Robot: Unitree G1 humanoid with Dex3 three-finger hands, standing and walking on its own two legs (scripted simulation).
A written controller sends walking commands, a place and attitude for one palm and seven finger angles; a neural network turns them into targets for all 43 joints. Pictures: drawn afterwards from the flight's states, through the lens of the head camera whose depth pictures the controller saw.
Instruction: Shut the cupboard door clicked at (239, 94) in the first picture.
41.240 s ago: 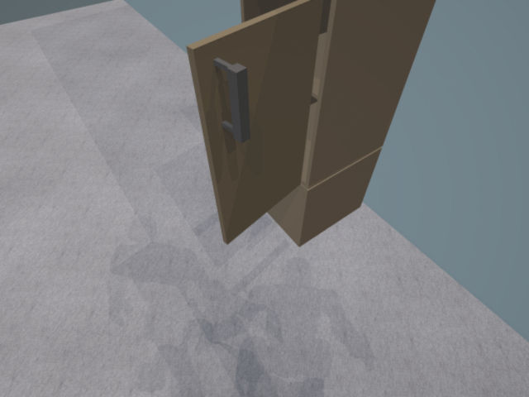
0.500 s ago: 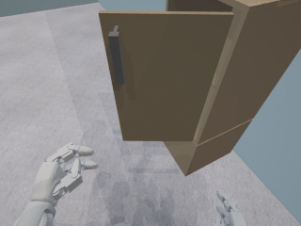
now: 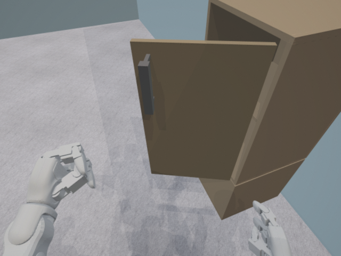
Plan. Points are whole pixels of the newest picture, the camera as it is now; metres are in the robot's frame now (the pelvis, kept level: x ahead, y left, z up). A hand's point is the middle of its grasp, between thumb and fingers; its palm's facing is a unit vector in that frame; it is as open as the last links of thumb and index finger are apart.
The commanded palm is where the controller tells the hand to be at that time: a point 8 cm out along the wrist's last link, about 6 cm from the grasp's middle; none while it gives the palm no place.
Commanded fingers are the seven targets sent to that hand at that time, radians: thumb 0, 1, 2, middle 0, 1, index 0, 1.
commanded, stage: raise the hand and make a fist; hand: left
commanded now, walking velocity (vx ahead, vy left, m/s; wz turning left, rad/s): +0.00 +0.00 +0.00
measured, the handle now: (148, 85) +0.49 +0.12 +0.17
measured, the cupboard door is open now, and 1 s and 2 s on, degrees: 63 63 63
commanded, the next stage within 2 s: bring the fist close to the handle in 0.62 s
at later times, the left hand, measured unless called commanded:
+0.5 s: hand (91, 168) +0.23 +0.18 +0.15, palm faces +0.01 -1.00 -0.02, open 3.1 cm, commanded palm +0.20 +0.23 +0.17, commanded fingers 0.00 0.90 0.90 -1.30 -1.50 -1.30 -1.50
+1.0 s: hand (103, 149) +0.26 +0.16 +0.18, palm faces -0.01 -1.00 -0.02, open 3.1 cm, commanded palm +0.24 +0.20 +0.17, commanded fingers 0.00 0.90 0.90 -1.30 -1.50 -1.30 -1.50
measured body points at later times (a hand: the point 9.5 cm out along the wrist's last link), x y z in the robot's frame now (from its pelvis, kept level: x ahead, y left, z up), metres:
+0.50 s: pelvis +0.00 +0.00 +0.02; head -0.02 -0.02 +0.47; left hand +0.23 +0.24 +0.15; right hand +0.19 -0.23 -0.05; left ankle +0.00 +0.13 -0.71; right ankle +0.00 -0.13 -0.71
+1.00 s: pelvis -0.01 +0.01 +0.02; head -0.03 +0.00 +0.47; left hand +0.26 +0.22 +0.18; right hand +0.17 -0.20 -0.05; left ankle +0.00 +0.13 -0.71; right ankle +0.00 -0.13 -0.71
